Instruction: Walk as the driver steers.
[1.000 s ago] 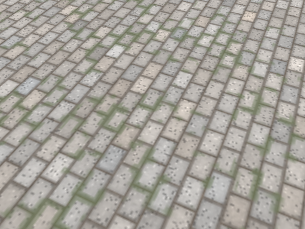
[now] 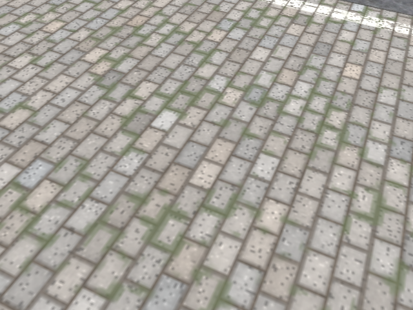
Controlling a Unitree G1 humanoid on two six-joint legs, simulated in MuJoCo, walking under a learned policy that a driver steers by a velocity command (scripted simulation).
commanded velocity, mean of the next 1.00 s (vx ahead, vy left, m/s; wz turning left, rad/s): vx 0.97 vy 0.00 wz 0.28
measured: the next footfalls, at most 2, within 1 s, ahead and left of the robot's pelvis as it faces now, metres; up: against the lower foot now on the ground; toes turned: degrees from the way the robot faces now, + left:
right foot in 0.36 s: +0.47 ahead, -0.06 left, +0.00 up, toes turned -3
left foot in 0.82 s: +0.92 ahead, +0.09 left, +0.00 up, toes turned +14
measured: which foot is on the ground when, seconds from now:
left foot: down 0.00-0.36, up 0.38-0.80, down 0.82-1.00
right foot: up 0.00-0.34, down 0.36-0.82, up 0.84-1.00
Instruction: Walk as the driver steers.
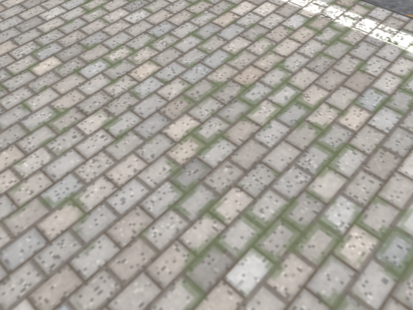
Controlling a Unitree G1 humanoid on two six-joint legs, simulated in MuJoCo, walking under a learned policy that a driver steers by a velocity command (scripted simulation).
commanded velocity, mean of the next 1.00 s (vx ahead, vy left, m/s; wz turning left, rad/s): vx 1.00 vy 0.00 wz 0.89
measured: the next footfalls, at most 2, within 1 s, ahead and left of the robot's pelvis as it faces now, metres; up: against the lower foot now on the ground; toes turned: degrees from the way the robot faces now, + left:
right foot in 0.26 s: +0.48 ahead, -0.15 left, +0.00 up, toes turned +13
left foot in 0.74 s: +0.79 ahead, +0.17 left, +0.00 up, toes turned +39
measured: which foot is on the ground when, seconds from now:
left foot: down 0.00-0.26, up 0.28-0.72, down 0.74-1.00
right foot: up 0.00-0.24, down 0.26-0.72, up 0.74-1.00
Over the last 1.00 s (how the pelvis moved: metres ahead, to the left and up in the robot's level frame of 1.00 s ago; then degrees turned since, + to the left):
0.88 0.08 0.00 20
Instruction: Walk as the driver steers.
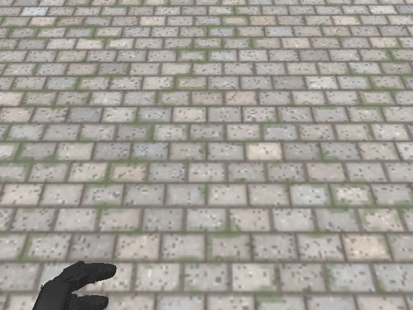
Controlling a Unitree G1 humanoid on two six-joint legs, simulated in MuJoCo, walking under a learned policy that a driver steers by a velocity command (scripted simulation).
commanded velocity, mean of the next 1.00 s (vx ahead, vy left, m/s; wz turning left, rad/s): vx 1.00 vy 0.00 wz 0.05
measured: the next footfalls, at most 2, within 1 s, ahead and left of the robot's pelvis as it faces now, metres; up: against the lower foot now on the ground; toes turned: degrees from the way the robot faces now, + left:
right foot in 0.14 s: +0.34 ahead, -0.19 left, +0.00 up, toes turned +11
left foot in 0.56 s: +0.64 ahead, +0.18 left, +0.00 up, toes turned +20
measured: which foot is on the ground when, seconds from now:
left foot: down 0.00-0.14, up 0.16-0.54, down 0.56-1.00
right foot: up 0.00-0.12, down 0.14-0.56, up 0.58-1.00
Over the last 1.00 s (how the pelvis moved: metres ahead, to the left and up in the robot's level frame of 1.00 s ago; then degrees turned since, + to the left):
0.85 0.19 0.00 50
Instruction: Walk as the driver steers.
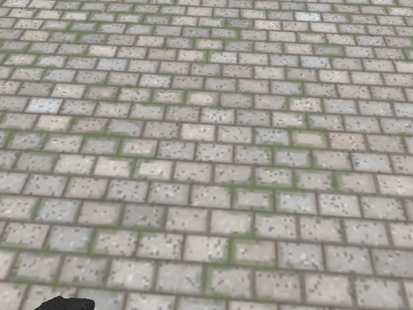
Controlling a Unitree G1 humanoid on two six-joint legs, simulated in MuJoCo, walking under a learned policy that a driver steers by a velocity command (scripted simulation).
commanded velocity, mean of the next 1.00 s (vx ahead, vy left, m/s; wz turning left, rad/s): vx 0.73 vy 0.00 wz -0.84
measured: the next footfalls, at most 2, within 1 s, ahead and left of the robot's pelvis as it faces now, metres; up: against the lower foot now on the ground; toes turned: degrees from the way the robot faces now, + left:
right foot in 0.02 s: +0.21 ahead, -0.02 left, +0.00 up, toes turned -7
left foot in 0.44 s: +0.65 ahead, +0.06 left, +0.00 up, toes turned -30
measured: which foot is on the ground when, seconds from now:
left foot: down 0.00-0.02, up 0.04-0.42, down 0.44-0.84, up 0.86-1.00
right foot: up 0.00-0.00, down 0.02-0.44, up 0.46-0.82, down 0.84-1.00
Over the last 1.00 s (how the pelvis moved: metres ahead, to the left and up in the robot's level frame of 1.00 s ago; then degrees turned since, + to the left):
0.88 0.12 -0.03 1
